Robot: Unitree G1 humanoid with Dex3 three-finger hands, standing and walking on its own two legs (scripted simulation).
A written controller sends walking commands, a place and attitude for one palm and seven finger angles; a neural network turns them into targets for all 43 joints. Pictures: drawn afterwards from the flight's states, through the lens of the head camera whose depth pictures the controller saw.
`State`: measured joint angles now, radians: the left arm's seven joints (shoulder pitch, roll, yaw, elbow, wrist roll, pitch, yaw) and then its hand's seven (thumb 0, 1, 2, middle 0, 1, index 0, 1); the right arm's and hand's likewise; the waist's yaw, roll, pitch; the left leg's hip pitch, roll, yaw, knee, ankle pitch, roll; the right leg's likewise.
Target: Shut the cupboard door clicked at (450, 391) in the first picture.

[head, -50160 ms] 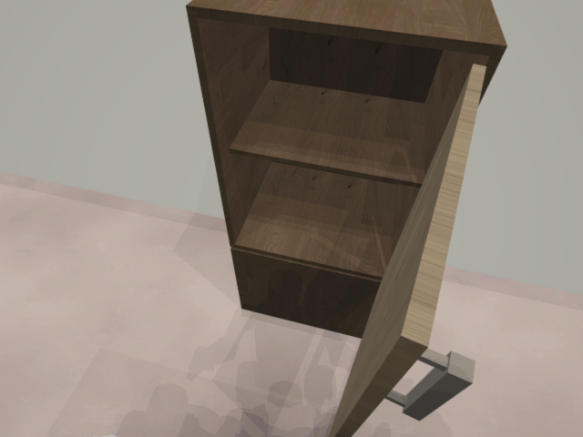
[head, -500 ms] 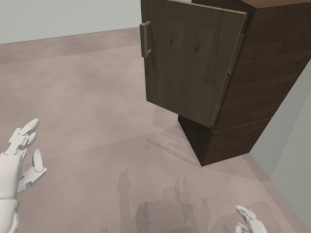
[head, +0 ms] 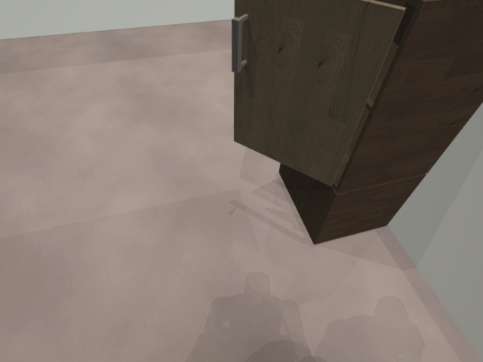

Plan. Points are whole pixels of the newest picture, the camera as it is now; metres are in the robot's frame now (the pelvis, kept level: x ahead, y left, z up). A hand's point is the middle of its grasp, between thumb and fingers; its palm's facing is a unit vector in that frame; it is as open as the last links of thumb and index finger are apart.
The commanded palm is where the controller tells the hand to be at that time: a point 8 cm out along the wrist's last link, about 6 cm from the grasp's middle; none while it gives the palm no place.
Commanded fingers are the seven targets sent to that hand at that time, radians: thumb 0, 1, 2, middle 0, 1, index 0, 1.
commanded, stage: let the arm hang, fingers relaxed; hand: left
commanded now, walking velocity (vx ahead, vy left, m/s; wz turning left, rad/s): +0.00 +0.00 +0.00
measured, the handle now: (240, 44) +0.92 +0.06 +0.08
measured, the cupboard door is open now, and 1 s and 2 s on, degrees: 41 41 41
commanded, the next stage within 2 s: look to check the result in 0.54 s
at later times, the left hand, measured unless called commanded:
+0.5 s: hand out of the picture -0.02 +0.15 -0.18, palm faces +0.01 -0.99 -0.15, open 7.4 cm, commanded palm none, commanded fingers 0.00 0.90 0.90 -0.20 -0.30 -0.20 -0.30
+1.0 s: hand out of the picture -0.02 +0.16 -0.18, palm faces +0.01 -0.98 -0.18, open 7.4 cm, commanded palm none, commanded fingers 0.00 0.90 0.90 -0.20 -0.30 -0.20 -0.30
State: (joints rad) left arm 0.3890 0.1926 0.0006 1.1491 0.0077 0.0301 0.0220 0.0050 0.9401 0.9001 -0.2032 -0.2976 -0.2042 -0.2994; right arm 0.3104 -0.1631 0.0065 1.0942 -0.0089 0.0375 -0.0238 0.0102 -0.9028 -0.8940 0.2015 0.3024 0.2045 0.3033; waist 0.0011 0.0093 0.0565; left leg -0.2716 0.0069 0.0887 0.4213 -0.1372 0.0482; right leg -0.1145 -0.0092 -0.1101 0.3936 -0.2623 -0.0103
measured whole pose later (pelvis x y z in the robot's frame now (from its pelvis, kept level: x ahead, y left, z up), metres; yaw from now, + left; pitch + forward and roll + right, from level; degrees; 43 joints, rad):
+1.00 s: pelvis +0.01 -0.01 +0.00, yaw -1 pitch -1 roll +0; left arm 0.33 0.13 0.00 1.16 0.01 0.00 0.04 0.01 0.91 0.90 -0.20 -0.30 -0.20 -0.30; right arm 0.30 -0.13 0.00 1.14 -0.01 0.01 -0.03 0.01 -0.90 -0.89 0.20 0.30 0.20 0.30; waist -0.01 0.01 0.03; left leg -0.23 0.01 0.11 0.40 -0.15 0.04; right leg -0.09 -0.01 -0.09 0.39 -0.28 -0.02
